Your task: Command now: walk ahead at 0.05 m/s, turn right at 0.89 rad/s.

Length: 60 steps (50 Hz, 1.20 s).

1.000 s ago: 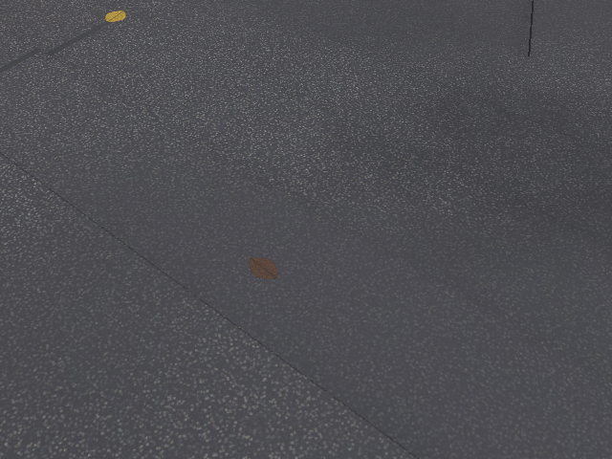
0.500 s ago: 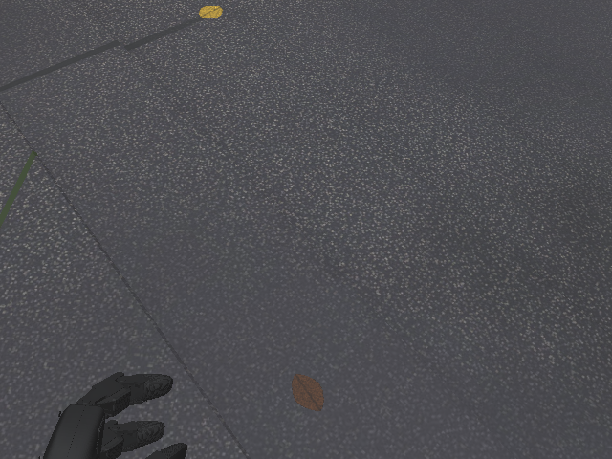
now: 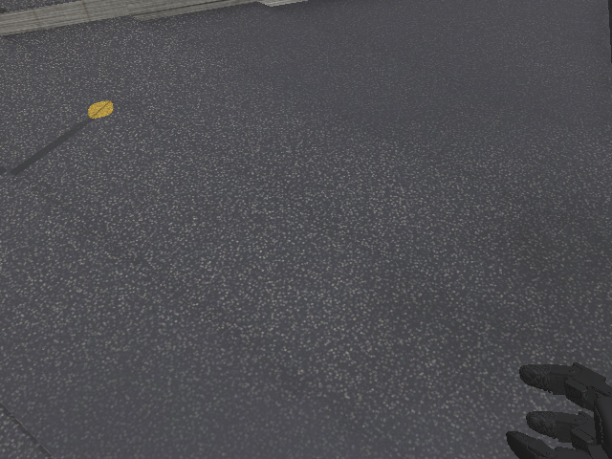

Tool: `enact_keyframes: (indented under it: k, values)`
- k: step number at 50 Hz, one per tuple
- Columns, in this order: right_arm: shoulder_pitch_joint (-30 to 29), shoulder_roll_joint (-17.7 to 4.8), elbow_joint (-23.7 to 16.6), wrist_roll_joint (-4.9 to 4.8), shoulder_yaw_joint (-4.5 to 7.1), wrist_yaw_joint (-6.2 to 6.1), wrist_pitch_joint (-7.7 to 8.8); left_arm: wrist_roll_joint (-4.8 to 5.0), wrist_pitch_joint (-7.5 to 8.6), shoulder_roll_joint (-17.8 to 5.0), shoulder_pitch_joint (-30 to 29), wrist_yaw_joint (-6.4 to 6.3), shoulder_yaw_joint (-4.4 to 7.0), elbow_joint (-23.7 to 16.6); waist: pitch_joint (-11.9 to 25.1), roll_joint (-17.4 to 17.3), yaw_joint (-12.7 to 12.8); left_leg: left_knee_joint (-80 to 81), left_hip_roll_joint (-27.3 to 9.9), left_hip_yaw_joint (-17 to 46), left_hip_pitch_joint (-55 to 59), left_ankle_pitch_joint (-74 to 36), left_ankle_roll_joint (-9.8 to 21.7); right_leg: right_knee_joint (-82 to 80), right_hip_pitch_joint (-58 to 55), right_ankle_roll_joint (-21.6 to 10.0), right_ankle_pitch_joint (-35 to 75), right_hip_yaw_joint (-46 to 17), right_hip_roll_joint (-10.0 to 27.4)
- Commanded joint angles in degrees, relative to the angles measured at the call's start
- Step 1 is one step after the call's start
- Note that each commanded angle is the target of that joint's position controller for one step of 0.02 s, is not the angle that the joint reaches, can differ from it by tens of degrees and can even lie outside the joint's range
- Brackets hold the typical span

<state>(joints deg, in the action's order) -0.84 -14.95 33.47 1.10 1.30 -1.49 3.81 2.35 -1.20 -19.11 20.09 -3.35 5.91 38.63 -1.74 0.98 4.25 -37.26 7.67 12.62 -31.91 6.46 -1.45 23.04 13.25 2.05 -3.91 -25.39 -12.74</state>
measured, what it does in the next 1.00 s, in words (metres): goes down, turning right: left foot, then right foot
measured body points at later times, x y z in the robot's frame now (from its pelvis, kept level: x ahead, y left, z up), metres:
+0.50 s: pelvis +0.09 +0.00 -0.02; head +0.10 -0.04 +0.43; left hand +0.35 +0.18 -0.09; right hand +0.10 -0.32 -0.13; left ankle +0.15 +0.14 -0.71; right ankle +0.08 -0.11 -0.76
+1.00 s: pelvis +0.13 +0.02 -0.03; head +0.14 +0.02 +0.42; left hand +0.35 +0.18 -0.15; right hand +0.13 -0.26 -0.13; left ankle +0.17 +0.13 -0.76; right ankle +0.08 -0.12 -0.75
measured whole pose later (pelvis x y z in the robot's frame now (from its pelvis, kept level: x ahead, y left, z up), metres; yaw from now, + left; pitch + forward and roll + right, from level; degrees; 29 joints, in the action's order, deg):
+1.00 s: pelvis +0.13 +0.02 -0.03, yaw -27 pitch +0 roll -1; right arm 14.0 -11.8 42.2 0.9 1.5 -0.7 0.8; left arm -1.0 -1.2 -12.6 12.6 -0.5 2.0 44.1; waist 0.0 0.8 0.6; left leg -34.6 -0.8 0.5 -14.4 20.0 -0.1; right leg 32.6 16.6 1.5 -15.7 -5.2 -2.0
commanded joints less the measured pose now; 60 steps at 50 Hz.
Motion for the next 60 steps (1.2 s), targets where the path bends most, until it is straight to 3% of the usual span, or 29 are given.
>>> enact_keyframes:
  k: [1, 2, 3, 4, 5, 6, 7, 8, 10, 11, 13, 17, 20, 22, 23, 24, 25, 26, 28, 30, 34, 37, 39, 41, 43, 45, 48, 52, 60]
  values:
    - [-7.9, -5.9, -5.5, 0.34, 3.33, 0.16, 2.43, 0.68, 0.18, -4.2, 4.4, 0.46, 2.10, -1.7, 2.9, 4.1, 0.0, 6.8, 1.4, -1.2, 4.2, 3.6, 1.9, 0.0, -7.0, -2.1, 13.2, -10.8, 9.1]
    - [-4.0, -5.7, -5.4, -0.51, 3.27, -0.16, 2.75, 0.29, -0.17, -8.0, -2.7, 0.14, 2.72, -4.1, 3.1, 9.4, -3.8, 11.7, -0.1, -0.1, 3.1, 1.8, 0.9, 2.6, -8.6, -4.0, 16.1, -15.5, 12.4]
    - [-0.8, -7.4, -3.3, -1.64, 3.62, -0.14, 3.01, -0.70, -0.82, -8.1, -4.7, -0.12, 2.91, -5.5, 7.3, 14.9, -2.7, 13.2, -2.1, 0.4, 11.0, -2.6, 0.7, 2.7, -5.8, -5.3, 13.1, -19.6, 12.5]
    - [-1.6, -8.9, -2.3, -1.59, 4.27, 0.29, 2.85, 0.09, -1.04, -4.8, -1.7, -0.09, 2.08, -5.6, 9.2, 8.0, -1.1, 13.6, -2.8, 0.4, 18.7, -3.5, 2.9, 2.5, -1.1, -3.8, 11.5, -16.3, 10.8]
    - [-0.3, -6.8, -1.9, -0.68, 4.48, 0.60, 2.26, 0.73, -0.97, -4.3, -1.6, 0.47, 1.60, -6.0, 11.5, -1.7, -2.3, 15.3, -6.4, 3.7, 29.7, -7.1, 6.6, 6.2, 6.0, -2.5, 0.5, -13.4, 8.9]
    - [1.1, -5.7, -1.5, 0.20, 4.56, 0.43, 1.14, 1.22, -0.83, -3.4, -0.9, 1.33, 0.88, -6.7, 13.5, -14.5, -2.5, 16.9, -15.5, 10.6, 40.5, -16.1, 11.6, 15.0, 15.5, -0.8, -23.0, -6.7, 5.3]
    - [4.0, -5.3, -1.8, 0.70, 4.57, -0.01, 0.09, 1.19, -0.48, -5.1, 0.6, 2.31, 0.70, -6.6, 17.3, -18.7, -3.1, 17.1, -24.6, 17.7, 43.3, -15.3, 16.3, 26.3, 18.8, 0.2, -34.3, 2.5, 4.5]
    - [6.5, -5.7, -2.1, 0.22, 4.92, -0.56, 0.14, 0.08, 0.15, -7.7, -1.2, 3.41, 0.99, -7.0, 15.9, -13.4, -5.1, 16.6, -26.3, 18.5, 38.6, -14.5, 17.8, 32.3, 19.0, 1.7, -32.3, 5.7, 7.0]
    - [2.0, -6.8, -2.4, -0.96, 5.26, -1.50, 0.00, -0.59, 0.20, -8.1, -1.8, 4.05, 1.18, -6.0, 7.8, -6.7, -3.6, 17.7, -23.9, 12.4, 29.1, -7.4, 15.9, 38.1, 22.0, 2.6, -25.1, 10.6, 10.9]
    - [0.8, -6.9, -2.4, -0.62, 5.14, -1.91, -0.52, -0.69, -0.15, -7.0, -1.1, 3.84, 0.85, -5.3, 5.2, -5.0, -3.0, 18.6, -21.7, 7.5, 23.9, -8.1, 14.7, 41.0, 21.6, 2.8, -21.0, 14.2, 11.6]
    - [0.2, -6.3, -1.6, -0.30, 4.91, -1.78, -0.96, -1.00, -0.33, -3.6, -1.4, 3.68, -0.50, -5.9, 2.3, -5.8, -2.9, 21.2, -18.6, -1.1, 17.8, -12.6, 14.2, 40.2, 20.6, 3.1, -16.1, 19.8, 13.2]
    - [2.4, -7.6, 1.1, -0.99, 5.39, -0.75, -1.28, -1.54, 0.98, -1.0, -4.9, 4.40, -2.19, -7.1, 6.4, -6.2, -4.5, 19.7, -17.4, -8.0, 16.7, -16.7, 14.2, 24.7, 10.6, 2.2, -8.4, 22.9, 15.6]
    - [2.8, -8.1, 2.1, -2.31, 5.49, -0.10, -1.34, -1.54, 1.58, -2.0, -2.9, 4.99, -1.82, -6.2, 7.4, -7.3, -2.9, 16.1, -18.3, -8.8, 16.5, -11.5, 12.6, 10.5, 2.7, 0.4, -1.6, 23.1, 14.5]
    - [4.9, -5.0, 3.4, -2.48, 4.68, 0.32, -0.80, -2.51, 1.88, -3.6, 1.0, 4.45, -0.79, -4.4, 6.8, -3.2, -1.1, 6.4, -14.9, -11.7, 11.4, -5.4, 7.9, 0.4, -7.6, -1.8, 5.7, 24.2, 12.2]
    - [6.9, -1.6, 3.3, -0.99, 3.71, 1.10, -0.68, -3.30, 2.13, -6.8, 1.7, 3.75, -0.24, -5.5, 5.9, 8.3, -1.7, -9.8, -9.6, -16.5, 0.7, 14.7, 2.7, -1.6, -14.1, -5.1, 22.6, 12.1, 22.5]
    - [11.3, -1.1, 3.2, 0.51, 3.18, 1.72, -0.91, -4.39, 1.92, -9.8, -2.2, 3.02, -0.75, -8.8, 7.5, 15.3, -5.4, -24.0, -7.6, -13.1, -6.6, 30.6, 0.0, 4.0, -14.8, -12.4, 43.5, 2.6, 33.3]
    - [11.2, -6.6, 3.0, -1.13, 4.46, 1.19, -1.62, -5.46, 1.34, -10.8, -3.5, 3.00, 0.18, -9.1, 11.2, 12.7, -2.6, -29.5, -7.7, -10.7, -5.7, 27.8, -1.0, -0.1, -9.6, -18.8, 33.7, 2.5, 34.7]
    - [10.1, -9.1, 3.5, -2.27, 5.20, 0.28, -2.77, -5.27, 0.99, -10.0, -5.3, 3.27, 0.24, -8.3, 9.5, 9.9, -2.6, -30.9, -9.0, -10.3, -4.5, 25.2, -1.0, -1.9, -5.9, -17.6, 18.5, 4.1, 30.8]
    - [11.5, -8.3, 5.1, -1.75, 5.33, -0.91, -5.13, -3.46, 0.61, -5.6, -9.2, 3.06, -1.45, -7.6, 7.7, 8.2, -3.7, -33.7, -9.5, -10.3, -3.8, 19.0, -2.1, -2.6, -1.6, -14.5, 7.3, 7.4, 26.6]
    - [12.9, -7.3, 5.2, -1.47, 5.00, -0.91, -5.94, -3.29, 0.59, -4.3, -11.3, 2.66, -2.22, -7.1, 6.9, 8.0, -4.7, -32.9, -9.5, -10.3, -1.3, 15.0, -3.0, -3.0, 1.7, -14.4, 6.0, 9.1, 25.1]
    - [11.8, -4.0, 4.6, -0.94, 3.03, -0.58, -5.06, -3.50, 0.59, -2.8, -11.3, 1.88, -2.47, -5.3, 8.4, 7.2, -3.3, -16.4, -11.0, -10.2, 3.3, 13.8, -2.5, -0.4, -1.4, -14.1, 8.5, 9.9, 24.3]
    - [12.6, -4.5, 4.6, -1.35, 2.69, -0.06, -4.52, -3.36, 0.02, -3.3, -10.1, 2.14, -2.28, -3.7, 8.2, 8.0, -2.2, -6.6, -9.8, -11.8, 10.1, 15.4, -1.9, -0.2, 0.0, -15.3, 6.6, 8.3, 24.7]
    - [15.8, -3.6, 6.0, -1.28, 2.46, 0.32, -4.26, -2.60, -0.12, -2.0, -11.2, 2.43, -2.79, -2.8, 6.5, 6.8, -4.5, 5.7, -8.8, -13.2, 17.3, 7.7, -0.6, 0.5, 3.3, -14.0, 1.5, 8.3, 23.1]
    - [15.3, -6.1, 6.6, 0.93, 3.15, 0.78, -3.36, -2.90, 0.72, 0.0, -9.8, 2.83, -3.21, -2.0, 3.9, -2.2, -4.0, 8.4, -10.7, -9.4, 19.3, -2.0, 1.6, 1.5, 6.7, -6.4, -12.2, 14.9, 17.0]
    - [12.5, -4.5, 5.5, 0.60, 2.54, 0.84, -2.52, -3.79, 1.03, -0.1, -8.2, 3.36, -2.77, -0.9, 2.4, -7.2, -2.5, 10.7, -13.3, -6.1, 16.2, 1.8, 3.9, 4.5, 4.6, -1.9, -15.8, 18.9, 12.7]
    - [12.6, -3.7, 4.7, 0.10, 2.10, 0.79, -2.12, -3.79, 1.10, 0.1, -9.0, 3.05, -2.55, 0.2, 2.3, -4.7, -3.5, 11.0, -13.4, -6.6, 16.9, 1.1, 3.9, 6.2, 3.6, -1.9, -11.6, 18.7, 12.5]
    - [15.2, -5.0, 5.1, -0.52, 2.11, 0.50, -2.26, -3.39, 0.90, 2.0, -8.2, 2.78, -2.73, 1.2, 2.3, -6.9, -3.2, 11.4, -14.3, -6.4, 16.7, 2.5, 4.5, 5.3, 3.5, -2.1, -7.8, 18.3, 12.2]
    - [14.6, -3.5, 5.2, -0.37, 1.38, 0.67, -1.94, -3.36, 0.20, 1.5, -8.5, 2.07, -2.22, 3.9, 1.1, -4.3, -3.6, 12.8, -13.0, -6.8, 14.8, 6.3, 4.2, 5.4, 0.0, -0.9, -5.4, 18.1, 12.9]
    - [16.2, -2.8, 7.5, -0.83, 1.07, 0.92, -1.59, -2.96, 0.20, 1.4, -5.7, 0.95, -1.68, 9.3, 2.1, -1.6, -3.7, 12.7, -12.0, -7.5, 18.0, -0.9, 4.8, 4.6, -2.2, 0.1, -0.6, 17.9, 13.8]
